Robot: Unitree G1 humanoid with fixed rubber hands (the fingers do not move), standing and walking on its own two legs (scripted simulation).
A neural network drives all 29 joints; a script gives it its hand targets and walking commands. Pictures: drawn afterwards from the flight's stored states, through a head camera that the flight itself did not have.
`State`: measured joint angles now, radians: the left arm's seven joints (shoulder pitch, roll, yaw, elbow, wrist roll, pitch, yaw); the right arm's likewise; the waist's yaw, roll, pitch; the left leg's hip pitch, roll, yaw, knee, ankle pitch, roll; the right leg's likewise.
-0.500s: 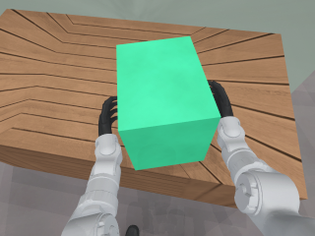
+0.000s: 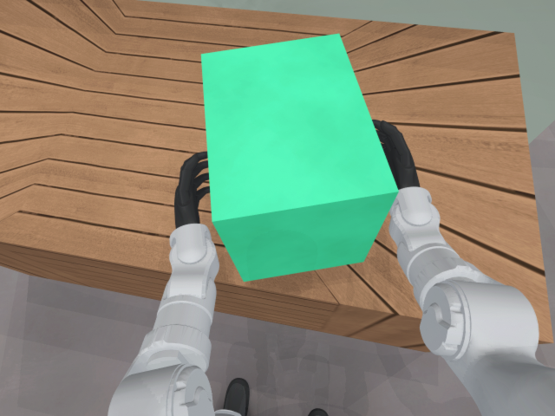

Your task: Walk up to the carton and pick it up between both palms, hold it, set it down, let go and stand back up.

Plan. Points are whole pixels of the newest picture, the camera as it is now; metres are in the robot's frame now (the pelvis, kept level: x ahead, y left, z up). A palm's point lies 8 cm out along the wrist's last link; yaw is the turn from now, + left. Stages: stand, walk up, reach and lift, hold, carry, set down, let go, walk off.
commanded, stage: set down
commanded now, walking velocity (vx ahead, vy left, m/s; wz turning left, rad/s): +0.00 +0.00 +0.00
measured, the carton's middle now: (288, 165) +0.49 +0.06 -0.05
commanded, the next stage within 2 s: none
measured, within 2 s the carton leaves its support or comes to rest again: neither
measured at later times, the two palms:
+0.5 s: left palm (191, 215) +0.37 +0.19 -0.01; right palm (399, 177) +0.47 -0.10 +0.00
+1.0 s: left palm (192, 219) +0.37 +0.19 -0.02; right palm (398, 182) +0.46 -0.10 -0.01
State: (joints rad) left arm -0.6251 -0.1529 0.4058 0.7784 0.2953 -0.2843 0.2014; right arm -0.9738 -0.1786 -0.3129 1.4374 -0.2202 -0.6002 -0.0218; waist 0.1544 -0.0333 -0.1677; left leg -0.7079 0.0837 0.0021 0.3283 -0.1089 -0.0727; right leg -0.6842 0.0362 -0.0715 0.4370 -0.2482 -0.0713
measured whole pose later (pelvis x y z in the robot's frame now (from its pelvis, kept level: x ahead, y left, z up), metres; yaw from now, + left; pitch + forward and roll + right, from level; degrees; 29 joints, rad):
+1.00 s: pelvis -0.01 +0.00 +0.00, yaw +0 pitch +28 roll +1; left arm -0.66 -0.18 0.49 0.80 0.30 -0.32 0.19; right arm -1.00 -0.18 -0.38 1.44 -0.30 -0.58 -0.01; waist 0.14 -0.03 -0.13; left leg -0.72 0.08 0.00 0.33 -0.10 -0.07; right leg -0.70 0.04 -0.07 0.44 -0.23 -0.07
